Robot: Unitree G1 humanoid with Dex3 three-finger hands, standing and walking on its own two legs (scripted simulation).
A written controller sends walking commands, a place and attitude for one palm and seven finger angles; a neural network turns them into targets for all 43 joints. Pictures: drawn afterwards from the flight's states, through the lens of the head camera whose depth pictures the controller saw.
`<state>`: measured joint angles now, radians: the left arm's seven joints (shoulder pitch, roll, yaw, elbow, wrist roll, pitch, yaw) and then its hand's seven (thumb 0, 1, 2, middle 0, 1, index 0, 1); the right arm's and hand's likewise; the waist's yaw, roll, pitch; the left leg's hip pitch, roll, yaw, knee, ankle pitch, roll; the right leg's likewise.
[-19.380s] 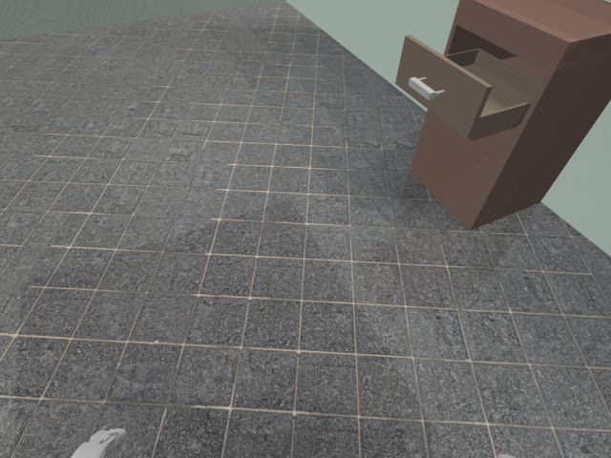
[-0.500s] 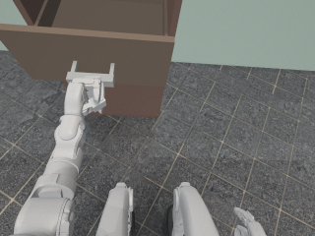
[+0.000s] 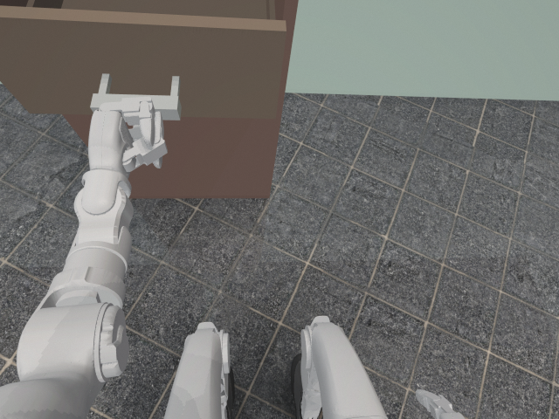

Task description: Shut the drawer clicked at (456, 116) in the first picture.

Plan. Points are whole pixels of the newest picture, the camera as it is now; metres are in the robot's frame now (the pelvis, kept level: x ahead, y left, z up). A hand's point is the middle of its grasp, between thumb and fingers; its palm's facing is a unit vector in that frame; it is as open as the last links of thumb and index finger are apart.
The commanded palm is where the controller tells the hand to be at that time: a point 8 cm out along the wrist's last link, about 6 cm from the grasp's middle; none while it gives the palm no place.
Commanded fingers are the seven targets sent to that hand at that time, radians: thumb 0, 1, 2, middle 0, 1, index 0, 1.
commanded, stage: push the drawer shut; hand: left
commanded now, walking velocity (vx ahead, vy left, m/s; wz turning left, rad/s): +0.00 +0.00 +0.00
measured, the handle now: (139, 94) +0.57 +0.18 +0.03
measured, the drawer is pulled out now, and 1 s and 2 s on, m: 0.09 0.00 0.00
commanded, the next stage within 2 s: pull the fist back off the drawer in 1.08 s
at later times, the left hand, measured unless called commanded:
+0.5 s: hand (162, 107) +0.54 +0.15 +0.03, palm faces -0.02 -1.00 -0.05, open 3.1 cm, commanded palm +0.55 +0.17 +0.03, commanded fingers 0.00 0.90 0.90 -1.40 -1.60 -1.40 -1.60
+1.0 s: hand (158, 83) +0.59 +0.16 +0.03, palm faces -0.01 -1.00 -0.06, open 3.1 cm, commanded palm +0.61 +0.15 +0.03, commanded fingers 0.00 0.90 0.90 -1.40 -1.60 -1.40 -1.60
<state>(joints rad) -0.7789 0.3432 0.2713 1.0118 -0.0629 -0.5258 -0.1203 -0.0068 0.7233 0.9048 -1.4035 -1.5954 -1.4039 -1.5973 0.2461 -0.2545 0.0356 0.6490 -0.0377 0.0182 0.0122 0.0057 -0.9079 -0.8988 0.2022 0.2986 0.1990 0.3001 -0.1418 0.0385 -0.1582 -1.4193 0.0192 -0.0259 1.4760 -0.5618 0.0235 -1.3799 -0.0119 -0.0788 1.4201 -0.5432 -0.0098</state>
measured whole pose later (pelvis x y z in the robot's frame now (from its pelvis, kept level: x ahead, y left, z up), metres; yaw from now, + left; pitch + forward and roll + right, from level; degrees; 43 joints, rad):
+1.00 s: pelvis -0.02 +0.00 -0.03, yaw -3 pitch +35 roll -7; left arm -1.24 0.64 0.36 1.27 0.07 -0.37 -0.13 -0.01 0.58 0.91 -1.40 -1.60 -1.40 -1.60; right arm 0.32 -0.25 0.11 0.64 -0.07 0.04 0.03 0.00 -0.91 -0.90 0.20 0.30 0.20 0.30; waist -0.28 0.04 -0.13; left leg -1.65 0.03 -0.07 1.59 -0.55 0.03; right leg -1.58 0.01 -0.12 1.49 -0.51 -0.01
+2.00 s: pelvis +0.01 +0.00 -0.01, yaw -3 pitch +34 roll -5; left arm -1.04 0.51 0.41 1.11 0.02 -0.40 -0.12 0.00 0.79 0.88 -1.40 -1.60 -1.40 -1.60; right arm 0.30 -0.25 0.07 0.61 -0.06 0.06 0.05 0.00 -0.91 -0.90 0.20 0.30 0.20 0.30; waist -0.23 0.06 -0.13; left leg -1.52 0.05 -0.04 1.51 -0.58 0.03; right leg -1.48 0.02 -0.08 1.42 -0.54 -0.01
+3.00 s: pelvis +0.08 +0.00 +0.16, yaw +1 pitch -1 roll -1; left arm 0.37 0.32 0.17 -0.27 -0.07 -0.02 0.10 0.01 0.89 0.90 -1.40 -1.59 -1.40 -1.60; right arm 0.20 -0.22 0.06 0.56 0.02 -0.01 -0.08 0.01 -0.91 -0.90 0.20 0.30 0.20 0.30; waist 0.04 0.07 -0.03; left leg -0.19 0.00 0.02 0.54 -0.33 0.02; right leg -0.18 -0.01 -0.02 0.51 -0.31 0.01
